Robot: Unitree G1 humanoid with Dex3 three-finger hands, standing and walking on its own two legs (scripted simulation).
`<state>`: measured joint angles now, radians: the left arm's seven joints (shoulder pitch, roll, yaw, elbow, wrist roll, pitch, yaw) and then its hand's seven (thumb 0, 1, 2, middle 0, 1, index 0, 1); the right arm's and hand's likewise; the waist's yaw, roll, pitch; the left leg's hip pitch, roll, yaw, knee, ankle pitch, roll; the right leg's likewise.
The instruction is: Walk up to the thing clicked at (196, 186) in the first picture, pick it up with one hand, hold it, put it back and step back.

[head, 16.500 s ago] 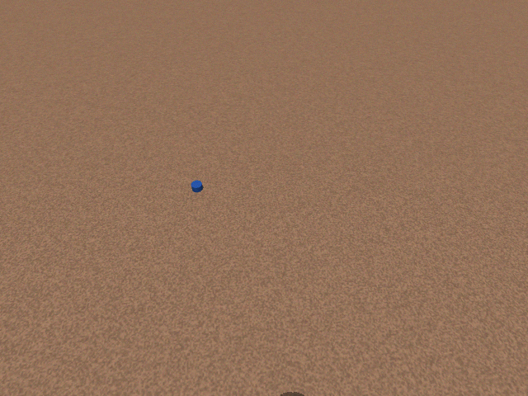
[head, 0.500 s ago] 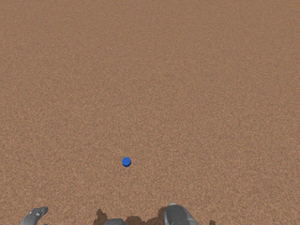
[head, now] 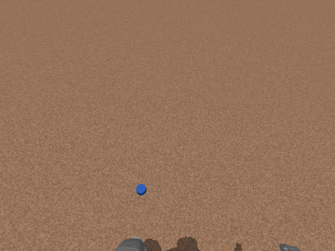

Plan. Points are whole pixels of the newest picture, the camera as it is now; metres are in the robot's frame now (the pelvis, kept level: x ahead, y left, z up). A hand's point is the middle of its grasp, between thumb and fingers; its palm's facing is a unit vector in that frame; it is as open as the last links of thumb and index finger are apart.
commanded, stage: walk up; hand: left
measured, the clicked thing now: (141, 189) +0.52 +0.16 -0.73
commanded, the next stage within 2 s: none
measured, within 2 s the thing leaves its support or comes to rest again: neither
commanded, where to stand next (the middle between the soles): +0.11 -0.01 m, yaw +1 degrees
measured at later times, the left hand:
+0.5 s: hand out of the picture +0.00 +0.27 -0.11, palm faces +0.02 -0.91 -0.41, open 7.3 cm
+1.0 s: hand (70, 244) +0.15 +0.26 -0.15, palm faces -0.02 -0.92 -0.38, open 7.3 cm
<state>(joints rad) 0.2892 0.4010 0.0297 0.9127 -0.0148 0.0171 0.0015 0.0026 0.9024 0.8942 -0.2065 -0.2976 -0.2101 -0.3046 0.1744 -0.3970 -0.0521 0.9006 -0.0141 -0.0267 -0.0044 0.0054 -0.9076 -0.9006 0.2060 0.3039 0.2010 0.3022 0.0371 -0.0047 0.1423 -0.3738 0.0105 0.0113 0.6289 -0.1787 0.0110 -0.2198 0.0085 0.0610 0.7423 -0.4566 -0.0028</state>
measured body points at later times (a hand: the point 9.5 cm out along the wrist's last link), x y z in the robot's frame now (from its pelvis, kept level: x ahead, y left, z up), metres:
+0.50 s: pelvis +0.00 -0.01 +0.02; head +0.02 -0.02 +0.47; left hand +0.00 +0.32 -0.09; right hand +0.06 -0.35 -0.10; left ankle +0.06 +0.13 -0.68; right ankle -0.04 -0.14 -0.72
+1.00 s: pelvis +0.07 -0.01 -0.01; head +0.10 -0.01 +0.44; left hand +0.15 +0.31 -0.12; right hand +0.16 -0.33 -0.12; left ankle +0.10 +0.14 -0.72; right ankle +0.13 -0.14 -0.72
